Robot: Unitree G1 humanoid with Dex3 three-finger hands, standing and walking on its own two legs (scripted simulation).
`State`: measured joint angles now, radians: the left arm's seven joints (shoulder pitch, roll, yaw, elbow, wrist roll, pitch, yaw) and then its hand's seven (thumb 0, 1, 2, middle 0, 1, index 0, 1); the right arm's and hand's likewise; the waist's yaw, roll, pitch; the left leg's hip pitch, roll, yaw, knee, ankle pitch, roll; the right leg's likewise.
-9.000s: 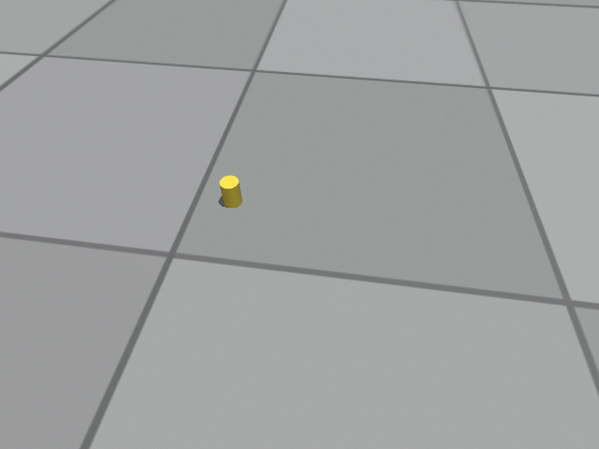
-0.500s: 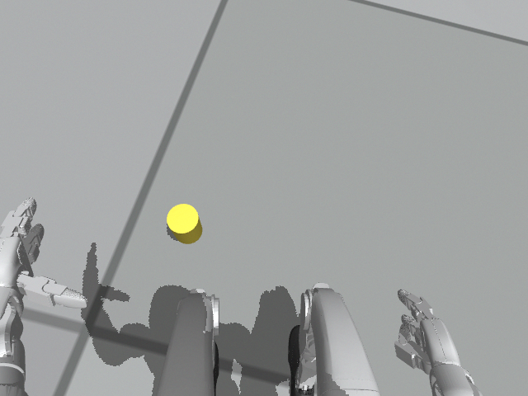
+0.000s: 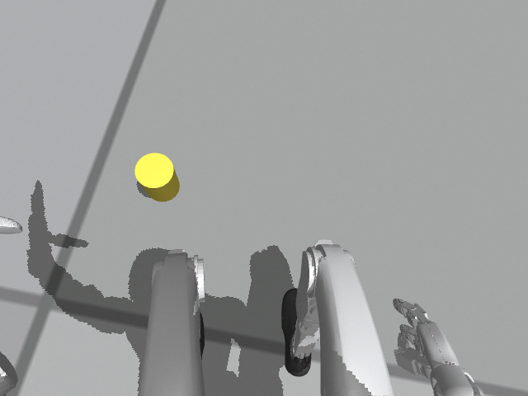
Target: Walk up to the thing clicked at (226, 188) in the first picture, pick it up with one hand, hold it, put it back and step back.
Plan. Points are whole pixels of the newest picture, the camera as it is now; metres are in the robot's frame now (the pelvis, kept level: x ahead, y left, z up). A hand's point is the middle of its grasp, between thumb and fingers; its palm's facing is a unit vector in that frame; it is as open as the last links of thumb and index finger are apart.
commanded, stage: go down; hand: left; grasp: from the side
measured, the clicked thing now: (159, 178) +0.52 +0.21 -0.39
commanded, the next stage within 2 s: approach in 0.96 s
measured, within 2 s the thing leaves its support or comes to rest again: neither
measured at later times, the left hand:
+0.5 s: hand out of the picture +0.41 +0.39 -0.06, palm faces +0.17 -0.98 -0.09, open 17.0 cm
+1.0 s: hand out of the picture +0.42 +0.40 -0.08, palm faces +0.17 -0.98 -0.08, open 16.9 cm
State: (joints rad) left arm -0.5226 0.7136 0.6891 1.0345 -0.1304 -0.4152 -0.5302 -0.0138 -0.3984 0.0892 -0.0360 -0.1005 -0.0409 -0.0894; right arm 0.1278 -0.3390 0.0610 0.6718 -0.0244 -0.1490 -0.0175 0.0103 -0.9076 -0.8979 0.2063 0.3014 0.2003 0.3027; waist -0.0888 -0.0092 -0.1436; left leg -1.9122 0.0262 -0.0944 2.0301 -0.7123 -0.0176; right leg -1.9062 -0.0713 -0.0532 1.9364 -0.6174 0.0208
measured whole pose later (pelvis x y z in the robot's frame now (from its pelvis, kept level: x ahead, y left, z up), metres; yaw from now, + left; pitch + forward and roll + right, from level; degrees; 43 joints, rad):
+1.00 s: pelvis -0.02 +0.01 -0.09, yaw -2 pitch +32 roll -8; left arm -0.71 0.91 0.80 1.13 -0.14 -0.43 -0.65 -0.01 -0.40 0.12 -0.02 -0.10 -0.02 -0.10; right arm 0.13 -0.37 0.13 0.67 -0.05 -0.13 0.00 0.01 -0.92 -0.90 0.21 0.30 0.20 0.30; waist -0.15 -0.02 -0.06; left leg -2.15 0.00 -0.13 2.31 -0.71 -0.01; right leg -2.12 -0.08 -0.06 2.17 -0.60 0.04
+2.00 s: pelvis -0.03 +0.03 -0.16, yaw -11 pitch +15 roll -18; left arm -0.80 0.97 0.64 1.58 -0.09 -1.01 -0.24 -0.02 -0.58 0.05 -0.05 -0.10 -0.05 -0.09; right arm -0.13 -0.42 0.53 0.53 -0.33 0.01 0.09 0.00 -0.94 -0.91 0.21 0.30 0.20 0.30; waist -0.33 -0.25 0.32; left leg -2.22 0.00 -0.34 2.64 -0.73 0.01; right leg -2.10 0.00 -0.20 2.34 -0.54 0.08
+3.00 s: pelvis -0.03 +0.03 -0.15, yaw -12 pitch +16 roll -21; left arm -0.87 0.98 0.45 1.65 0.03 -1.11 0.12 -0.01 0.04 0.50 -0.42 -0.48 -0.44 -0.48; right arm -0.19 -0.37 0.58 0.55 -0.39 0.10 0.14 0.00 -0.88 -0.89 0.21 0.30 0.20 0.30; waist -0.34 -0.27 0.32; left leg -2.22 -0.01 -0.39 2.63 -0.75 0.00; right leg -2.07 0.00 -0.24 2.29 -0.54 0.10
